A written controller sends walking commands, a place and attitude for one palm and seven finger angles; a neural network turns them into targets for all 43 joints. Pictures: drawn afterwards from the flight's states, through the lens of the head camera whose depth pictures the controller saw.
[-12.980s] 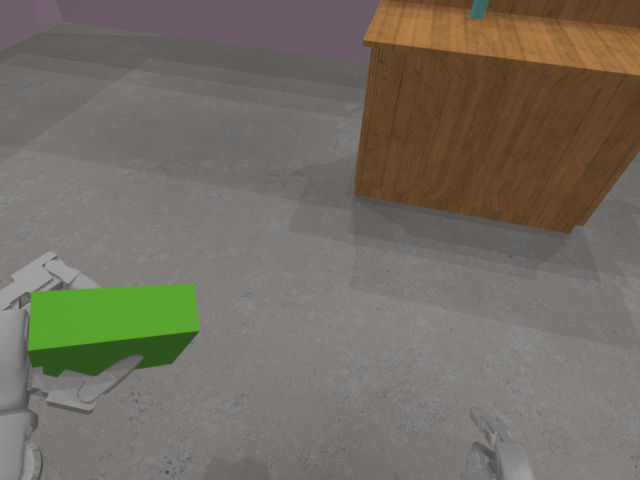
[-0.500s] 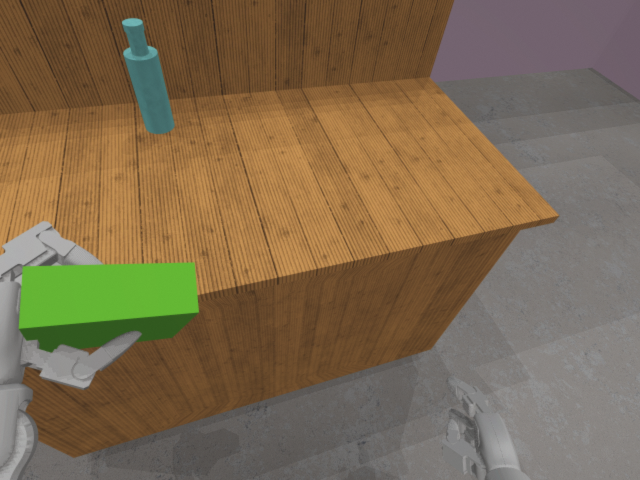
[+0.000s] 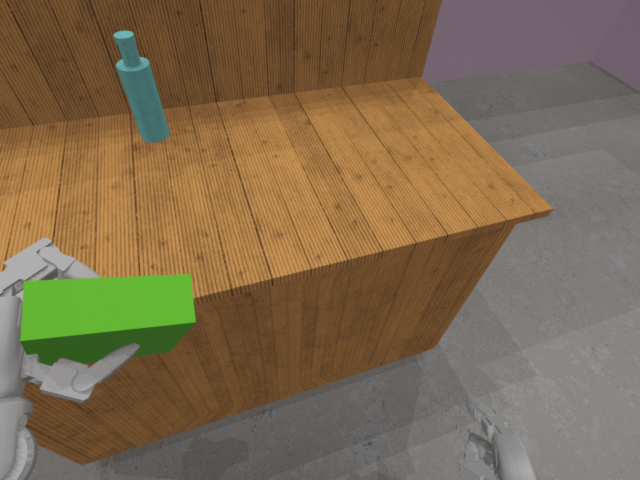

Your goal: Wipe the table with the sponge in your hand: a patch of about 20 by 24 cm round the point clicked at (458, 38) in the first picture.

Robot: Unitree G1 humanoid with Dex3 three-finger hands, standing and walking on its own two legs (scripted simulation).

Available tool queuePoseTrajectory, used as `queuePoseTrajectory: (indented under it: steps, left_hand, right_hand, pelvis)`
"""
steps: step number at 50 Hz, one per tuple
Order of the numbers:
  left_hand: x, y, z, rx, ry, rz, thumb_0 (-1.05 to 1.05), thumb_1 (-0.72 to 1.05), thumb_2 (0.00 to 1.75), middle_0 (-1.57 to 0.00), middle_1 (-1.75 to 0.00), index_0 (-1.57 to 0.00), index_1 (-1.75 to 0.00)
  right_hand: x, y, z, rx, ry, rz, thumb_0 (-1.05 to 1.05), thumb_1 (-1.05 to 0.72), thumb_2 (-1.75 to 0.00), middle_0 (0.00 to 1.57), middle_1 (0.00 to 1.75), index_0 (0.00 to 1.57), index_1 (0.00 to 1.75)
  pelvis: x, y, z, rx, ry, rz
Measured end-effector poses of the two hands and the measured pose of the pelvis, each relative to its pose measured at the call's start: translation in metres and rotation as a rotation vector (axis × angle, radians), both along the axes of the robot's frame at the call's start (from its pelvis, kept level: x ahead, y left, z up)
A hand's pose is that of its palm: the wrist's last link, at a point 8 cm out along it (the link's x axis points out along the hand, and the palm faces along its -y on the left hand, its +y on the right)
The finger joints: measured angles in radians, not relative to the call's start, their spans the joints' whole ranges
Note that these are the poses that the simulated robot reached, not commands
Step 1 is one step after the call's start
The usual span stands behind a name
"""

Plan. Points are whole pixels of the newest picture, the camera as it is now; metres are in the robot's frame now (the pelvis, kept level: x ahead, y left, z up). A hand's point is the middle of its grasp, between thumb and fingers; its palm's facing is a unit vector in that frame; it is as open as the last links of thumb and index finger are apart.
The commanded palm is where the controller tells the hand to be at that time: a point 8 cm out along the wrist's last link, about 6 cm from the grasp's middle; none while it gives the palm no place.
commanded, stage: look again from close up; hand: left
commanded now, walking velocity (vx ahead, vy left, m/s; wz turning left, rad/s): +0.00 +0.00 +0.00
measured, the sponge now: (135, 320) +0.23 +0.21 +0.12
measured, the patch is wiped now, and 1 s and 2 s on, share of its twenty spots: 0.00 0.00 0.00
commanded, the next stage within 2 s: shuffle to correct the standing spot in 0.02 s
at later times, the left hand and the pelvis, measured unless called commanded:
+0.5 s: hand (85, 304) +0.23 +0.25 +0.15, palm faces +0.40 -0.84 -0.36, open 9.3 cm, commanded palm +0.18 +0.28 +0.17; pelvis +0.02 +0.00 -0.01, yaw +1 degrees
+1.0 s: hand (88, 241) +0.30 +0.28 +0.16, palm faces +0.36 -0.82 -0.44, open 9.3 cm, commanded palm +0.24 +0.32 +0.17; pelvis +0.07 +0.04 -0.03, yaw +0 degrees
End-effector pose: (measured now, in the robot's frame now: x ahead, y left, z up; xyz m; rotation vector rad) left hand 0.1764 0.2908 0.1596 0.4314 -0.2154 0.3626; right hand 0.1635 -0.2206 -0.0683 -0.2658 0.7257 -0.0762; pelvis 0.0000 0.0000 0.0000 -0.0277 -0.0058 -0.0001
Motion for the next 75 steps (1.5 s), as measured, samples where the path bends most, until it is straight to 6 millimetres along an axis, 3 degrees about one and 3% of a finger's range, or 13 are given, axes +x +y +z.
queuePoseTrajectory:
  steps: [13, 23, 33, 39, 45, 52, 57, 64, 70, 75]
  left_hand:
    - [-0.003, -0.013, 0.001, -0.009, -0.009, -0.002, 0.0, -0.43, 1.05, -0.82, -1.37, -0.82, -1.37]
    - [0.01, 0.002, -0.005, 0.0, -0.047, 0.001, 0.0, -0.43, 1.05, -0.82, -1.37, -0.82, -1.37]
    - [0.033, -0.004, 0.009, 0.076, -0.101, -0.06, 0.0, -0.43, 1.05, -0.82, -1.37, -0.82, -1.37]
    - [0.044, 0.017, 0.002, 0.072, -0.122, -0.046, 0.0, -0.43, 1.05, -0.82, -1.37, -0.82, -1.37]
    - [0.071, 0.037, 0.002, 0.099, -0.102, -0.035, 0.0, -0.43, 1.05, -0.82, -1.37, -0.82, -1.37]
    - [0.082, 0.026, 0.017, 0.129, -0.102, -0.097, 0.0, -0.43, 1.05, -0.82, -1.37, -0.82, -1.37]
    - [0.087, 0.05, 0.016, 0.115, -0.064, -0.061, 0.0, -0.43, 1.05, -0.82, -1.37, -0.82, -1.37]
    - [0.112, 0.084, 0.002, 0.062, -0.085, -0.018, 0.0, -0.43, 1.05, -0.82, -1.37, -0.82, -1.37]
    - [0.116, 0.065, 0.013, 0.047, -0.097, -0.091, 0.0, -0.43, 1.05, -0.82, -1.37, -0.82, -1.37]
    - [0.105, 0.06, 0.02, 0.064, -0.055, -0.118, 0.0, -0.43, 1.05, -0.82, -1.37, -0.82, -1.37]
  right_hand:
    - [0.01, -0.013, 0.004, -0.008, -0.032, 0.004, 0.01, -0.9, -0.9, 0.21, 0.3, 0.21, 0.3]
    - [0.016, -0.017, -0.005, -0.044, -0.008, -0.026, 0.01, -0.9, -0.9, 0.21, 0.3, 0.2, 0.3]
    - [0.03, 0.0, -0.022, 0.025, 0.017, -0.013, 0.01, -0.9, -0.9, 0.21, 0.3, 0.21, 0.3]
    - [0.043, 0.008, -0.027, -0.02, 0.047, -0.018, 0.01, -0.9, -0.9, 0.21, 0.3, 0.21, 0.3]
    - [0.058, 0.032, -0.029, 0.025, -0.002, -0.061, 0.01, -0.9, -0.9, 0.2, 0.3, 0.2, 0.3]
    - [0.071, 0.053, -0.035, 0.092, -0.008, -0.026, 0.01, -0.9, -0.9, 0.21, 0.3, 0.2, 0.3]
    - [0.075, 0.057, -0.029, 0.052, 0.057, -0.041, 0.01, -0.9, -0.9, 0.21, 0.3, 0.21, 0.3]
    - [0.094, 0.075, -0.023, 0.008, -0.002, -0.078, 0.01, -0.9, -0.9, 0.2, 0.3, 0.2, 0.3]
    - [0.105, 0.097, -0.006, 0.066, -0.075, -0.018, 0.01, -0.9, -0.9, 0.21, 0.3, 0.2, 0.3]
    - [0.105, 0.095, -0.003, 0.08, -0.07, -0.03, 0.01, -0.9, -0.9, 0.21, 0.3, 0.21, 0.3]
  pelvis:
    - [0.003, -0.01, -0.002, -0.004, -0.001, 0.012]
    - [0.019, 0.001, -0.013, 0.003, -0.005, 0.012]
    - [0.04, 0.006, -0.019, -0.005, 0.001, 0.03]
    - [0.054, 0.026, -0.026, 0.003, -0.012, 0.011]
    - [0.063, 0.039, -0.026, 0.042, -0.024, -0.012]
    - [0.08, 0.049, -0.024, 0.021, -0.008, 0.006]
    - [0.094, 0.065, -0.014, 0.04, -0.007, -0.011]
    - [0.099, 0.087, -0.02, 0.057, -0.04, -0.027]
    - [0.097, 0.084, -0.013, 0.029, -0.026, -0.023]
    - [0.102, 0.081, -0.008, 0.002, -0.008, -0.027]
